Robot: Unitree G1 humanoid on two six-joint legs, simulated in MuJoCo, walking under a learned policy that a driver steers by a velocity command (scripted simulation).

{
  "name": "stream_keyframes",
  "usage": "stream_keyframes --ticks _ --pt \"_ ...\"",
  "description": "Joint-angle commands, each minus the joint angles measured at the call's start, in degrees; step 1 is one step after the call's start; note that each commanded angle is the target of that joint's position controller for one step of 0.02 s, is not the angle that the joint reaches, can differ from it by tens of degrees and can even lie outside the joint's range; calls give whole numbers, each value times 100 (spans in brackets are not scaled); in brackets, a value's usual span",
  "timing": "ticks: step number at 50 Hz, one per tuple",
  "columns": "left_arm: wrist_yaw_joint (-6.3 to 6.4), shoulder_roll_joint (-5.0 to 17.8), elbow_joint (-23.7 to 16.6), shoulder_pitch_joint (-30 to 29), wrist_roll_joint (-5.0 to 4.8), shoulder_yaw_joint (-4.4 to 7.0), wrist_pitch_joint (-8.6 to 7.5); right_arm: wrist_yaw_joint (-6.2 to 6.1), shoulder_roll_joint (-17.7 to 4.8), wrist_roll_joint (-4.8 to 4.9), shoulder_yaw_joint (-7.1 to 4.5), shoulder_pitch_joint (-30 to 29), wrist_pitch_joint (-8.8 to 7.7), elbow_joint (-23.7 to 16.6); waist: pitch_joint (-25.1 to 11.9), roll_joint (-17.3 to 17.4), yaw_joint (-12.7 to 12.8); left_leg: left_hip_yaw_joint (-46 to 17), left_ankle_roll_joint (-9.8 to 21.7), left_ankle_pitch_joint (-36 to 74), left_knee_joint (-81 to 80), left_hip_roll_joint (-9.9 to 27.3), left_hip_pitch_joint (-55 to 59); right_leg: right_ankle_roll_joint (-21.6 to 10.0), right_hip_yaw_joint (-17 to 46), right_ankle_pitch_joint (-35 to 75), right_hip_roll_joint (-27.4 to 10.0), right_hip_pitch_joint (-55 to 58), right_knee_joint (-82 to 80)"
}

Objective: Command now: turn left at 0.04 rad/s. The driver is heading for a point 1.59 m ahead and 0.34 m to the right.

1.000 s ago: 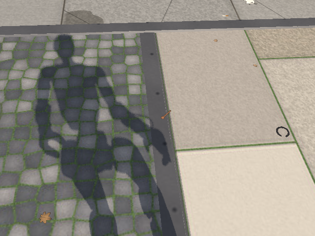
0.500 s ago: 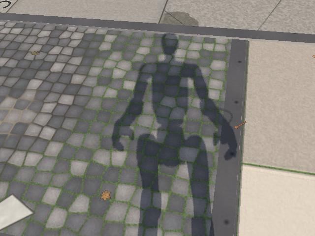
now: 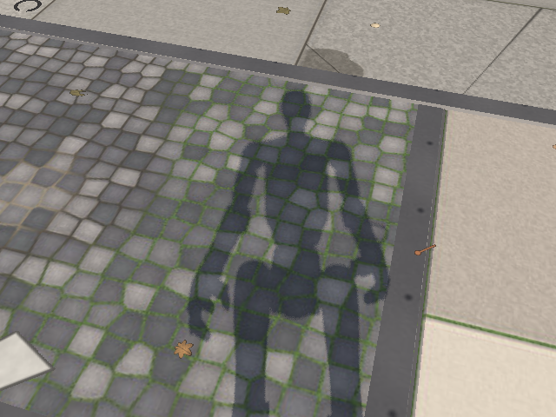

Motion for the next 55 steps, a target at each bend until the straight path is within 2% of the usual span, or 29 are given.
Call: stream_keyframes --ticks 1,2,4,15,16,18,19,20,21,22,24,27,29,30,31,32,33,34,35,37,39,41,44,46,48,51,53,54,55 --pt "-39 538 -2 211 9 97 -182 35 -589 35 -199 320 -31 4 144 -196 -190 -673 63 477 -907 601 -55 -199 473 1004 -507 -115 -475" --pt "-61 385 55 213 21 56 -223 24 -656 18 -224 268 -10 116 216 -158 -107 -671 45 576 -800 625 166 -187 454 752 -462 -278 -620" --pt "-23 416 201 250 26 58 -265 24 -707 13 -266 325 -4 278 157 -248 -114 -661 59 919 -685 674 352 -183 445 757 -423 -269 -743" --pt "51 222 828 422 -2 -26 -299 -25 -490 24 -202 801 26 1145 300 78 -125 -596 -76 747 -854 685 220 -315 506 474 -443 -169 -896" --pt "50 223 886 497 5 -25 -293 -27 -466 18 -191 885 35 1213 198 50 -115 -535 -62 287 -813 608 232 -350 516 -137 -399 -154 -958" --pt "45 527 927 619 -5 102 -224 -19 -567 -12 -244 882 71 1201 375 -254 -38 -195 65 -1265 -163 218 -299 -629 808 -2155 -399 -327 -1047" --pt "39 621 955 796 -12 145 -189 8 -553 -56 -252 740 84 1117 607 -456 76 -24 99 -1743 330 72 -871 -854 1260 -3109 -662 -374 -1326" --pt "37 707 1036 1025 -7 192 -173 47 -364 -106 -219 597 70 1010 794 -815 173 321 76 -1622 1074 -20 -1245 -1161 1918 -3758 -1152 -388 -1733" --pt "36 682 1081 1093 -6 214 -187 82 -256 -159 -194 462 29 900 1020 -932 207 396 63 -1300 1872 205 -1564 -1451 2467 -3843 -1628 -565 -2082" --pt "26 603 1086 1068 44 208 -231 108 -322 -148 -222 354 -20 814 1090 -787 186 259 58 -1367 2478 380 -1955 -1609 2693 -3474 -1818 -524 -2249" --pt "8 593 1045 814 63 220 -355 189 -396 -106 -265 416 -144 792 878 -451 -20 158 51 -1186 2550 573 -2202 -1496 2241 -2492 -1621 -136 -2100" --pt "15 606 1000 459 23 240 -476 258 -289 -29 -276 617 -270 787 626 -630 -258 384 110 -1054 1288 448 -916 -1182 1224 -1601 -1091 -655 -1739" --pt "11 577 1001 301 3 263 -461 181 -170 9 -305 1625 -263 1131 538 -433 -686 842 142 -289 234 126 767 -1166 867 -1702 -858 -1591 -1047" --pt "-14 485 964 282 44 249 -458 127 -234 -8 -349 2154 -264 1358 511 -26 -826 864 84 -413 -121 -63 1411 -1126 665 -1527 -626 -1981 -284" --pt "-83 143 872 235 61 158 -518 68 -528 -93 -421 2645 -346 1437 318 1104 -1003 -694 163 -1296 -986 957 2002 -936 -17 -985 -107 -2545 1623" --pt "-156 -302 625 199 10 53 -584 57 -1149 -58 -510 3114 -371 1440 -13 2088 -922 -3579 596 -2868 -2216 2483 2224 -704 -420 -1512 513 -3567 3320" --pt "-226 57 571 190 105 136 -574 38 -1052 -61 -481 2769 -310 1493 406 1529 -633 -4379 1042 -4025 -2604 2776 1377 -752 28 -1392 206 -3805 4377" --pt "-284 149 499 -128 137 149 -586 80 -851 -39 -425 2050 -339 1279 976 802 -359 -3717 1072 -3803 -2391 2565 877 -754 66 -767 -155 -4081 4899" --pt "-322 89 520 -232 115 129 -632 126 -732 -21 -384 1771 -405 1210 972 388 -285 -2874 976 -2870 -2263 2191 677 -702 121 -252 -303 -4024 4977" --pt "-377 80 589 -89 140 145 -614 129 -401 -40 -264 1765 -515 1280 673 359 -95 -1785 777 -1054 -2096 1654 732 -587 -45 214 -381 -3831 5168" --pt "-361 -62 504 -203 114 116 -525 133 -320 -69 -214 2229 -567 1518 450 505 -124 -1381 886 306 -1851 1538 1104 -562 -264 28 -273 -4352 6129" --pt "-326 -138 201 -735 82 62 -455 136 -322 -85 -175 2475 -583 1640 506 394 -168 -1147 1019 910 -1786 1569 1214 -538 -334 -204 -296 -5121 6697" --pt "-336 -143 -375 -1743 147 -67 -412 75 -239 -83 -84 2584 -574 1691 716 322 -242 -840 901 1106 -2104 1372 923 -484 -595 -64 -334 -5386 5825" --pt "-397 -114 -542 -2004 99 -133 -383 -2 -208 -27 -39 2468 -574 1619 758 329 -211 -529 831 1947 -2381 1319 618 -434 -735 341 -339 -4611 4339" --pt "-378 -269 -605 -2110 -11 -217 -351 -22 -352 19 -40 2450 -594 1622 678 592 -209 -255 822 3341 -2554 1382 639 -535 -950 475 -141 -3636 3273" --pt "-221 -68 -466 -1585 9 -151 -364 15 -557 71 -64 2550 -587 1694 124 874 76 177 699 7282 -1399 1481 1481 -963 -1429 0 512 -2382 2576" --pt "-143 209 -54 -143 -80 13 -491 13 -864 -7 -184 2399 -549 1666 -572 1130 727 178 595 7879 543 1619 1831 -1165 -1072 -260 707 -1143 1857" --pt "-128 470 159 562 -62 122 -591 54 -904 22 -233 2150 -575 1540 -953 1012 1089 275 501 6651 1886 1444 1184 -1324 -447 -155 409 51 1133" --pt "-118 1153 307 1163 94 340 -631 153 -304 169 -133 2421 -591 1247 -1659 -146 929 426 279 3209 4206 609 -615 -1921 2329 -1502 -1293 1572 170"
